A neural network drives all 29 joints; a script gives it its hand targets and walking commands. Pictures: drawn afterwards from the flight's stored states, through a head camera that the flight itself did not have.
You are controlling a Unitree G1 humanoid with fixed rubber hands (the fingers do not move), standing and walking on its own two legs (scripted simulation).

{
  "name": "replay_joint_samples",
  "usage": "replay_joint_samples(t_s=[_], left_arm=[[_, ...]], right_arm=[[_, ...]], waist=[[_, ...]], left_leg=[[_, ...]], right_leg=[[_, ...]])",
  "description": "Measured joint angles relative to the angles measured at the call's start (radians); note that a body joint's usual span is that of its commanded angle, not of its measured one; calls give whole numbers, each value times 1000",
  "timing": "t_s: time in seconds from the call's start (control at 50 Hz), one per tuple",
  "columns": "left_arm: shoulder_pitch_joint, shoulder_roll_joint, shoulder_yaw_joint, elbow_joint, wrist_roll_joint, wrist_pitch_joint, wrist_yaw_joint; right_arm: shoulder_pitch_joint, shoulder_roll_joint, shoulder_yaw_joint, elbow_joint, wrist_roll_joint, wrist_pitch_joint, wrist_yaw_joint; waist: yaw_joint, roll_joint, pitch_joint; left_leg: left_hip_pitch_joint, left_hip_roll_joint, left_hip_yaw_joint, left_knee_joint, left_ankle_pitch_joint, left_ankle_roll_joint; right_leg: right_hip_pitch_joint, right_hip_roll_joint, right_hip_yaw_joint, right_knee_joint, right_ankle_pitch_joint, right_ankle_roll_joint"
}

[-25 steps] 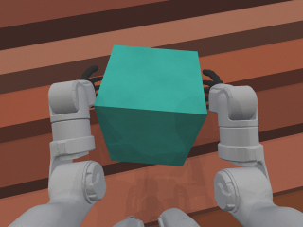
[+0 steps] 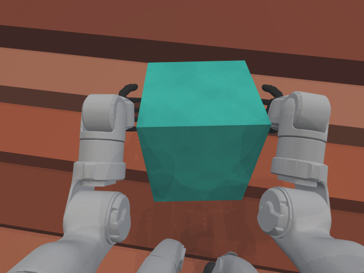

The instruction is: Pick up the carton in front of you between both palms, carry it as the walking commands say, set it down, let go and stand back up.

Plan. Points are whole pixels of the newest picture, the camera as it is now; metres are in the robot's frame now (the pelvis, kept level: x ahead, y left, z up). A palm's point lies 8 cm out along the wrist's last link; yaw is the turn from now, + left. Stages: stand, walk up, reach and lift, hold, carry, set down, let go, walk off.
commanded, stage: carry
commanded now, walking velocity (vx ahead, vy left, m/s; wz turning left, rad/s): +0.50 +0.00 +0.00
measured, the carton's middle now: (197, 134) +0.39 +0.06 +0.05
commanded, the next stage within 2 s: none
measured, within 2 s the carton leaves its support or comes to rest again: neither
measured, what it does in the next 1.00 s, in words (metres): climbs: left foot 0.14 m higher, then right foot 0.14 m higher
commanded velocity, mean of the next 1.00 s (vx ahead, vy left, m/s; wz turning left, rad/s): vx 0.50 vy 0.00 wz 0.00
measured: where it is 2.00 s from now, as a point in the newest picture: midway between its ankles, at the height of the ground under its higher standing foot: (201, 39)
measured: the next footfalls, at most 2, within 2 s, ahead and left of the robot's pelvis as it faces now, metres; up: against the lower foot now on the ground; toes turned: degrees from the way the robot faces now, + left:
left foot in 0.30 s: +0.39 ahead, +0.17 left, +0.14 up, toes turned +6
right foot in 0.82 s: +0.67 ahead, -0.08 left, +0.28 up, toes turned -6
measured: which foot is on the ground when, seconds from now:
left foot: up 0.00-0.28, down 0.30-0.86, up 0.88-1.00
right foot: down 0.00-0.34, up 0.36-0.80, down 0.82-1.00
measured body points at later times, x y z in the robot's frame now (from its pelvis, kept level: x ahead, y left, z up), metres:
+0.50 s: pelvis +0.29 +0.08 +0.15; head +0.34 +0.08 +0.60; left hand +0.71 +0.18 +0.29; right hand +0.66 -0.11 +0.28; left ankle +0.35 +0.16 -0.55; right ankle +0.19 -0.03 -0.35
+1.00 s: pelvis +0.56 +0.02 +0.28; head +0.60 +0.03 +0.72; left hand +0.93 +0.22 +0.40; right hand +0.97 -0.08 +0.40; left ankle +0.46 +0.13 -0.25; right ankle +0.63 -0.08 -0.41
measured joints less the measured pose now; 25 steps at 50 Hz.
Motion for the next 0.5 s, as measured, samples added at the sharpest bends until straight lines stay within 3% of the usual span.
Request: replay_joint_samples(t_s=[0.1,0.2,0.24,0.3,0.32,0.34,0.36,0.4,0.44,0.5], left_arm=[[-13,-10,42,-111,-12,-38,8],[-23,-32,74,-175,12,-48,0],[-16,-23,79,-175,20,-38,-14],[-8,-11,99,-153,37,-10,-33],[-2,-5,104,-144,45,-2,-40],[2,2,111,-132,53,3,-50],[0,10,119,-115,64,2,-59],[1,24,146,-91,68,6,-86],[16,17,164,-92,84,15,-90],[30,-8,169,-150,103,31,-91]], right_arm=[[18,25,18,-160,1,-20,1],[23,21,42,-225,15,-31,2],[26,25,68,-213,6,-31,-2],[26,24,109,-159,2,-24,-7],[29,23,126,-135,7,-26,-10],[33,23,145,-113,15,-30,-16],[36,22,167,-94,26,-35,-24],[45,24,202,-56,52,-53,-39],[79,26,226,-54,82,-58,-56],[93,15,224,-91,117,-53,-69]], waist=[[-25,-24,46],[-42,-16,-3],[-67,-17,-26],[-133,-29,-75],[-171,-37,-89],[-220,-48,-92],[-265,-65,-77],[-321,-73,-49],[-345,-83,-32],[-347,-70,-6]], left_leg=[[-242,31,81,-14,-122,33],[-488,80,80,189,-356,54],[-534,112,102,50,-338,51],[-424,110,183,-388,-186,62],[-337,82,201,-470,-248,65],[-255,53,216,-563,-190,59],[-207,29,231,-606,-133,56],[-129,17,231,-678,-108,45],[-34,14,226,-790,-97,26],[105,24,218,-973,-59,1]], right_leg=[[186,-16,15,-217,30,9],[342,-40,62,-341,-3,41],[432,-67,77,-430,-1,65],[539,-120,81,-555,62,71],[532,-144,81,-513,85,65],[496,-175,76,-394,137,56],[435,-190,120,-180,176,57],[245,-96,259,386,131,63],[92,3,297,780,100,42],[-98,49,244,967,72,5]])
